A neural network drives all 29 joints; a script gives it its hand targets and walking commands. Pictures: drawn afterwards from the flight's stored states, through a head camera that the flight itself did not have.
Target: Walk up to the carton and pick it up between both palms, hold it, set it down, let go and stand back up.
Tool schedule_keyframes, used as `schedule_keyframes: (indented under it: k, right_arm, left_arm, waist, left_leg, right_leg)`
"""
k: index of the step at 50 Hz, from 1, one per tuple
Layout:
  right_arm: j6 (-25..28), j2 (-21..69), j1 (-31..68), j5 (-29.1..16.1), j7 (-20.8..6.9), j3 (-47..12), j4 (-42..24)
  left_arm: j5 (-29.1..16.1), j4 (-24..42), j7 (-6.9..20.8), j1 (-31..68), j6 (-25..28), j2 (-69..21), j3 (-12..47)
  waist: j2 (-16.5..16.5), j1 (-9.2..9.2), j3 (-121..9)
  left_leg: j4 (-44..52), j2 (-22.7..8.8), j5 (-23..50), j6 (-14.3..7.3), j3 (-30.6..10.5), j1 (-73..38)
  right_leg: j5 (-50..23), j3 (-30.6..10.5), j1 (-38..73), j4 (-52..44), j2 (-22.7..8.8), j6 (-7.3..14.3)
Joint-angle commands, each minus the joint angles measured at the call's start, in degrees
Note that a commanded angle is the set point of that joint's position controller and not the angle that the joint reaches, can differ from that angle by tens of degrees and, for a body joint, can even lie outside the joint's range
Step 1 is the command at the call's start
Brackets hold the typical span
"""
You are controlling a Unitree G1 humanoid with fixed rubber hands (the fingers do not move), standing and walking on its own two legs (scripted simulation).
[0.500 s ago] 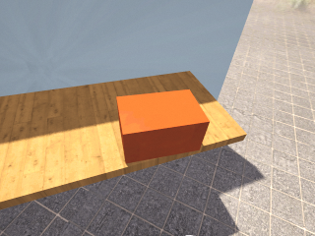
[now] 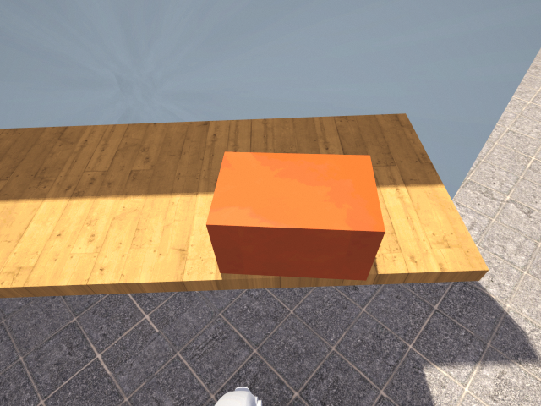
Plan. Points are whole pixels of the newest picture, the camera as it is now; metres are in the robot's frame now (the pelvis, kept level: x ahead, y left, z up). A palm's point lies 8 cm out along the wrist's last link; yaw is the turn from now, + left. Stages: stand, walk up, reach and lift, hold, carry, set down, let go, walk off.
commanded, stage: walk up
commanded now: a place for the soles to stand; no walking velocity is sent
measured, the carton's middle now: (294, 215) +0.46 +0.00 -0.02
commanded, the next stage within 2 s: none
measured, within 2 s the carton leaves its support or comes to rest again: neither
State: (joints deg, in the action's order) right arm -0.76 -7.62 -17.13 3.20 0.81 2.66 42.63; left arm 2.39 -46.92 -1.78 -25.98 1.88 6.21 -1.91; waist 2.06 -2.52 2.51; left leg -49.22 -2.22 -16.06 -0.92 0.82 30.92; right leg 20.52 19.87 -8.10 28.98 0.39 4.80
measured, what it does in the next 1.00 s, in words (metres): steps on the spot: left foot, then right foot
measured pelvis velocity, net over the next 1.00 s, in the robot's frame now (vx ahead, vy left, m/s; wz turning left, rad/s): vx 0.07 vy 0.03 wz -0.04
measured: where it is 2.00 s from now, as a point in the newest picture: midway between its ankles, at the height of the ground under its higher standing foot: outside the picture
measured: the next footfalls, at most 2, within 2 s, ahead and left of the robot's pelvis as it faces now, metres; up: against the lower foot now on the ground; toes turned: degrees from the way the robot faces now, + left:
left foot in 0.10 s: +0.12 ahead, +0.09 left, +0.00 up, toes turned +6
right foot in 0.34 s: +0.10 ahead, -0.15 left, +0.00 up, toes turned -2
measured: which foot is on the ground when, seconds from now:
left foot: up 0.00-0.08, down 0.10-0.36, up 0.38-0.64, down 0.66-1.00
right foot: down 0.00-0.14, up 0.16-0.32, down 0.34-1.00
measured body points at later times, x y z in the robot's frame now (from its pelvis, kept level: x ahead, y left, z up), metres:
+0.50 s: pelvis +0.05 -0.04 -0.01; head +0.09 -0.07 +0.44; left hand +0.14 +0.18 -0.12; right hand +0.20 -0.26 -0.15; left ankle +0.05 +0.08 -0.70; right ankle +0.06 -0.15 -0.73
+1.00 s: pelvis +0.07 +0.03 +0.00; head +0.10 +0.03 +0.45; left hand +0.15 +0.24 -0.14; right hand +0.19 -0.18 -0.13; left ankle +0.07 +0.09 -0.73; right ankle +0.06 -0.15 -0.73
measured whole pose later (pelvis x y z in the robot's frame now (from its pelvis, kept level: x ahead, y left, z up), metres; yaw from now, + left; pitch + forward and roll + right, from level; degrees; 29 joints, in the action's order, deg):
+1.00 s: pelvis +0.07 +0.03 +0.00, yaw -2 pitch -2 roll +0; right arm -2.2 -6.9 -8.2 0.7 -0.9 0.6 46.2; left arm 0.5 -47.4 -2.3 -13.2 -0.5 7.6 -1.6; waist -0.3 -1.6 7.1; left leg -31.9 0.4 -17.9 -4.1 9.7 12.2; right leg 17.5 -3.7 -12.5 32.0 -4.2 -4.8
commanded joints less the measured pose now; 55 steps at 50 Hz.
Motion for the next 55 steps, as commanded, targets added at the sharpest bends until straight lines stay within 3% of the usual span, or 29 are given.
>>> schedule_keyframes:
  k: [1,3,4,5,6,7,8,11,13,15,16,17,18,19,21,25,29,31,33,34,35,36,37,38,40,42,44,48,55]
  right_arm:
    - [2.18,1.75,5.17,-0.49,0.24,-1.4,-7.59]
    - [2.69,1.27,3.57,-0.57,0.53,-1.55,-7.45]
    - [3.2,0.42,-0.37,-0.28,0.84,-1.37,-6.76]
    - [3.76,-2.42,-6.74,0.92,1.29,-0.19,-5.24]
    - [4.32,-7.79,-10.93,0.94,1.23,1.58,-3.85]
    - [4.65,-8.59,-13.95,-1.27,1.71,3.26,-3.38]
    - [4.19,-7.47,-11.64,-2.63,2.56,3.47,-3.82]
    - [3.52,-6.22,1.39,-1.49,4.29,2.47,-7.2]
    - [3.07,-5.23,7.9,-1.28,3.3,1.35,-7.6]
    - [1.94,-6.02,12.59,-1.08,1.67,0.67,-6.96]
    - [1.23,-6.31,13.51,-1.21,0.69,0.26,-6.36]
    - [0.63,-4.25,11.98,-1.23,-0.18,-0.45,-6.17]
    - [0.27,-1.96,9.2,-0.93,-0.22,-0.91,-6.96]
    - [-0.58,-3.49,10.88,-0.73,0.31,-0.16,-5.71]
    - [-1.19,-3.07,13.99,-1.14,0.44,-0.68,-4.73]
    - [-2.18,-3.21,15.61,-0.16,0.32,-0.82,-3.78]
    - [-3.04,-3.1,17.75,-0.78,-0.07,-1.3,-4.93]
    - [-3.01,-3.42,15.94,-1.0,-0.4,-1.2,-4.86]
    - [-1.97,-4.71,11.21,-1.24,-0.83,-0.81,-4.68]
    - [-1.17,-7.69,7.82,-0.73,-0.83,0.17,-4.15]
    - [-0.47,-11.83,11.88,-1.93,-0.83,1.4,-4.66]
    - [-0.3,-9.65,12.54,-3.37,-1.15,0.99,-4.75]
    - [-0.08,-8.31,11.28,-1.98,-1.4,-0.45,-4.44]
    - [-0.08,-8.51,12.17,-1.83,-1.5,-0.35,-3.88]
    - [-0.31,-8.68,13.49,-2.55,-0.95,0.1,-3.98]
    - [0.0,-8.01,10.67,-2.71,-1.25,0.2,-2.54]
    - [0.14,-7.59,10.1,-2.74,-1.39,0.21,-2.55]
    - [0.21,-7.99,9.96,-2.26,-1.13,0.58,-1.96]
    - [0.0,-7.21,7.69,-2.25,-0.93,0.97,-1.15]
  left_arm:
    - [-0.13,5.02,-0.48,-3.76,0.35,7.97,-1.15]
    - [-0.68,5.0,-0.58,-3.4,-0.24,8.66,-0.38]
    - [-1.07,4.98,-0.36,-2.3,-0.37,9.49,0.09]
    - [-1.56,5.24,0.03,-2.14,-0.06,9.52,0.71]
    - [-2.01,6.31,0.18,-3.4,0.06,9.3,1.77]
    - [-1.61,7.57,0.02,-0.31,-0.59,9.8,1.27]
    - [-1.22,10.02,0.14,4.11,-1.25,9.69,0.17]
    - [-2.23,11.28,1.06,4.27,-1.97,5.21,0.74]
    - [-1.53,9.82,1.19,0.42,-1.64,3.54,0.95]
    - [-1.18,7.46,0.91,-5.02,-0.52,1.36,0.6]
    - [-0.69,7.67,0.51,-6.18,0.19,2.5,-0.12]
    - [0.23,8.78,0.01,-5.91,0.94,5.8,-1.19]
    - [0.08,11.77,-0.66,-1.45,1.27,12.03,-2.78]
    - [-1.08,11.62,-0.89,1.37,1.0,12.65,-3.88]
    - [-1.02,12.66,-1.66,4.6,0.97,10.08,-3.42]
    - [-0.49,13.5,-2.24,3.97,1.48,9.08,-3.78]
    - [-0.48,14.46,-2.61,5.56,1.49,10.29,-4.29]
    - [-0.59,14.84,-2.33,7.75,1.2,10.96,-4.21]
    - [-1.27,14.77,-1.32,12.62,0.72,11.01,-3.05]
    - [-1.72,14.44,-0.57,10.79,0.82,8.41,-1.95]
    - [-2.44,14.95,-0.75,10.03,0.55,5.23,-0.64]
    - [-1.96,14.01,-1.55,11.1,-0.12,4.82,-0.27]
    - [-1.54,11.77,-1.32,11.99,-0.63,4.25,-0.74]
    - [-1.43,10.19,-1.04,10.7,-0.76,4.13,-0.72]
    - [-1.5,8.26,-0.46,9.76,-0.46,6.06,-0.93]
    - [-1.79,7.54,0.0,11.19,-0.31,7.45,-1.21]
    - [-1.84,5.94,-0.1,11.43,-0.35,8.02,-1.31]
    - [-2.0,4.46,-1.03,11.27,-0.9,6.51,-0.94]
    - [-1.52,2.2,-1.46,12.77,-1.58,6.53,-1.26]
  waist:
    - [-8.18,-0.7,2.72]
    - [-5.79,0.94,2.03]
    - [-3.89,3.48,0.32]
    - [-1.42,6.2,-4.49]
    - [3.05,8.04,-10.78]
    - [7.45,11.0,-15.21]
    - [5.38,10.3,-13.17]
    - [6.09,5.2,-5.15]
    - [5.71,1.48,-5.15]
    - [4.61,-1.73,-6.53]
    - [2.3,-2.87,-5.47]
    - [-4.01,-1.7,-4.34]
    - [-12.87,1.1,-2.14]
    - [-12.28,0.11,-0.31]
    - [-11.16,-0.36,1.46]
    - [-12.21,-1.39,-3.72]
    - [-12.9,-1.68,-5.9]
    - [-13.13,-0.28,-6.79]
    - [-9.99,3.9,-7.66]
    - [-4.55,4.03,-11.55]
    - [4.65,1.02,-11.56]
    - [5.01,1.89,-11.25]
    - [4.17,2.84,-8.11]
    - [5.04,1.39,-6.43]
    - [1.61,0.72,-4.38]
    - [1.44,1.43,-4.99]
    - [-2.76,1.81,-7.04]
    - [0.56,1.44,-5.02]
    - [-2.84,1.88,-4.15]
  left_leg:
    - [5.68,1.97,-2.79,-2.82,4.05,-1.39]
    - [12.15,2.12,2.3,-4.43,2.69,-8.38]
    - [18.54,1.73,9.05,-5.53,1.13,-15.37]
    - [18.77,-2.08,16.01,-8.03,-4.93,-26.27]
    - [16.58,-14.04,26.35,-16.82,-21.6,-36.88]
    - [22.35,-22.6,28.44,-25.91,-35.12,-36.71]
    - [25.42,-21.06,22.44,-26.18,-32.95,-33.86]
    - [28.4,-17.13,13.59,-18.89,-20.43,-20.96]
    - [25.32,-11.67,17.92,-14.44,-11.57,-12.54]
    - [17.74,-6.3,21.88,-10.78,-3.91,-9.01]
    - [13.88,-4.41,17.4,-8.19,-2.15,-6.54]
    - [6.92,-1.11,7.99,-4.23,-0.42,-3.14]
    - [2.1,2.86,-11.46,0.81,2.62,-1.25]
    - [-4.84,1.91,-19.47,1.9,-0.45,-3.34]
    - [-7.66,0.16,-17.8,2.5,-1.82,1.61]
    - [-5.56,-1.27,-14.59,3.27,0.54,2.28]
    - [0.83,-0.81,-12.65,2.68,2.72,-0.72]
    - [7.61,-0.08,-9.13,1.48,3.77,-5.41]
    - [23.36,-0.63,8.6,-1.14,2.7,-18.93]
    - [24.13,-5.05,16.45,-2.9,-4.0,-28.27]
    - [24.58,-12.32,21.52,-8.06,-11.12,-26.46]
    - [24.88,-13.39,19.61,-11.47,-10.14,-22.77]
    - [26.25,-12.81,20.04,-9.49,-9.6,-21.47]
    - [25.98,-11.27,18.66,-7.24,-6.67,-20.71]
    - [24.42,-5.68,15.86,-3.01,-0.75,-21.64]
    - [24.14,-4.08,16.08,-1.56,1.23,-23.47]
    - [23.71,-4.68,18.01,-1.9,1.56,-27.52]
    - [24.89,-5.95,23.88,-3.0,1.37,-27.19]
    - [25.82,-5.12,15.66,-2.32,3.54,-22.97]
  right_leg:
    - [-29.59,-14.25,0.13,-8.76,-19.92,-1.25]
    - [-32.5,-13.46,-2.63,-5.81,-20.7,-1.8]
    - [-33.31,-11.87,-5.0,-2.1,-19.69,-2.68]
    - [-31.81,-9.37,-9.93,5.96,-17.5,-4.09]
    - [-19.75,-6.7,-19.55,22.3,-10.88,-7.88]
    - [13.14,-10.39,-22.32,36.05,-2.8,-8.32]
    - [20.54,-16.16,-24.94,40.73,-2.0,-7.95]
    - [17.83,-21.12,-24.28,36.43,-5.29,-7.04]
    - [11.41,-18.95,-14.29,23.04,-5.29,-7.37]
    - [-3.38,-12.71,-4.15,8.19,-2.99,-7.03]
    - [-12.51,-13.23,-1.07,0.5,-2.84,-6.28]
    - [-16.08,-24.02,-1.11,-3.71,-7.97,-5.23]
    - [-22.6,-44.87,-6.42,-11.19,-23.26,0.43]
    - [-21.36,-47.14,-9.59,-12.49,-25.24,6.29]
    - [-26.91,-41.32,-4.84,-9.11,-22.25,7.83]
    - [-42.25,-34.16,4.81,-2.81,-17.91,4.08]
    - [-42.63,-33.05,5.04,-1.03,-16.56,3.77]
    - [-40.4,-31.88,2.33,0.29,-15.65,2.99]
    - [-34.71,-28.09,-6.89,3.6,-12.52,-0.15]
    - [-25.25,-26.14,-11.9,6.95,-9.88,-2.65]
    - [-8.54,-19.62,-13.64,10.32,-3.36,-5.44]
    - [2.96,-18.21,-10.06,11.44,-2.23,-6.15]
    - [4.14,-19.72,-8.22,9.78,-1.38,-5.74]
    - [0.64,-20.02,-6.91,5.79,-2.18,-5.66]
    - [-12.14,-20.82,-6.58,1.0,-4.0,-5.2]
    - [-16.72,-22.17,-5.85,-0.04,-4.89,-5.46]
    - [-18.42,-21.83,-5.89,-0.35,-5.11,-6.1]
    - [-13.75,-20.93,-7.3,1.46,-3.96,-6.92]
    - [-17.36,-22.36,-5.06,0.37,-4.9,-6.96]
